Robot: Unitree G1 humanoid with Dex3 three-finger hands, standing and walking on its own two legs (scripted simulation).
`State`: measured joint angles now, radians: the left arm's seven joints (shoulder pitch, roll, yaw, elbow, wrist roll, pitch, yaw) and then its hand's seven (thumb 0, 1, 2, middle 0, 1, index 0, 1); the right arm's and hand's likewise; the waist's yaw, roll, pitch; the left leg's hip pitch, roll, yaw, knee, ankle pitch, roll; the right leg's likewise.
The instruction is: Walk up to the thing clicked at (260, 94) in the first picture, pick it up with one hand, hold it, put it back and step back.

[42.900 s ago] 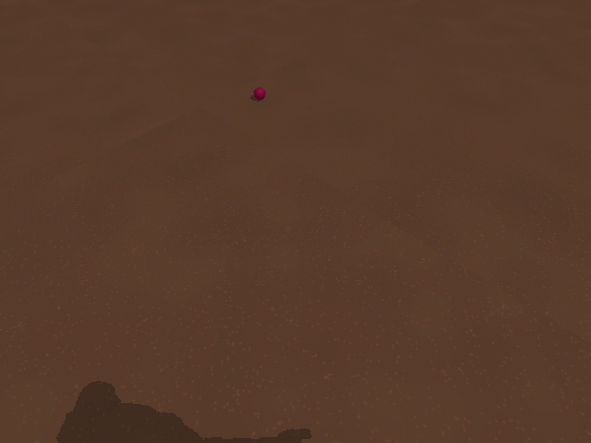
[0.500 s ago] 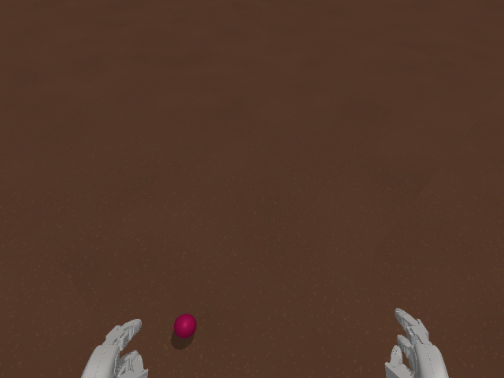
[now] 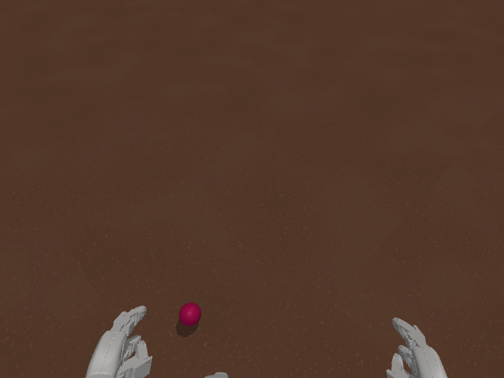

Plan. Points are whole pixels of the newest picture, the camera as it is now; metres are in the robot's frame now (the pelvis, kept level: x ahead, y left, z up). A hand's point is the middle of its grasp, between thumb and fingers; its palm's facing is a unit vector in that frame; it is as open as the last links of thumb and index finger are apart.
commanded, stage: stand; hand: left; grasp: from above
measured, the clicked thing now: (190, 314) +0.44 +0.26 -0.68
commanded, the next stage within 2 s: none
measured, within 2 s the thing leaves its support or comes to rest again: neither
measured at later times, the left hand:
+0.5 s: hand out of the picture +0.05 +0.25 -0.11, palm faces +0.04 -0.95 -0.31, open 7.4 cm
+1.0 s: hand out of the picture +0.01 +0.25 -0.10, palm faces +0.03 -0.94 -0.34, open 7.4 cm
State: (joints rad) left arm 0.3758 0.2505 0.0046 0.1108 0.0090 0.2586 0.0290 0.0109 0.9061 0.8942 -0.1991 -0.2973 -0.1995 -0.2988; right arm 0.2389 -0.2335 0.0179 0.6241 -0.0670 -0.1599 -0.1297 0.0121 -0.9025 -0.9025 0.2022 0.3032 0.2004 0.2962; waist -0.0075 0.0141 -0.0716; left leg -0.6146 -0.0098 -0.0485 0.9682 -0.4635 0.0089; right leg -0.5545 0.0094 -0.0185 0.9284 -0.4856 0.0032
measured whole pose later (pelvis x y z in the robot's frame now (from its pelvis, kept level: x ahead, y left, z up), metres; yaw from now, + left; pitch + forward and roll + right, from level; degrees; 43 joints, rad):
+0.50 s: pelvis +0.00 +0.02 +0.05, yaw +0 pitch -4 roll +0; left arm 0.20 0.27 0.04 1.02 0.03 0.03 0.04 0.01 0.91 0.89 -0.20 -0.30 -0.20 -0.30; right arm 0.18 -0.26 -0.04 1.05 -0.03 0.00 -0.03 0.01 -0.90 -0.90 0.20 0.30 0.20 0.30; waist 0.02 -0.01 0.07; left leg -0.17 -0.05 -0.02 0.47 -0.23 0.04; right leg -0.13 -0.04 0.01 0.45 -0.25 0.05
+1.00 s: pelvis -0.02 +0.01 +0.06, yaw +0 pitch -4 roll +0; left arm 0.20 0.30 0.03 1.14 0.03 0.00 0.02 0.01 0.91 0.89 -0.20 -0.30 -0.20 -0.30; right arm 0.15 -0.30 -0.04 1.13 -0.02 0.01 -0.01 0.01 -0.91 -0.90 0.20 0.30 0.20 0.30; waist 0.01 0.01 0.06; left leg -0.14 -0.04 -0.03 0.36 -0.15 0.03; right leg -0.10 -0.04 0.00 0.37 -0.19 0.03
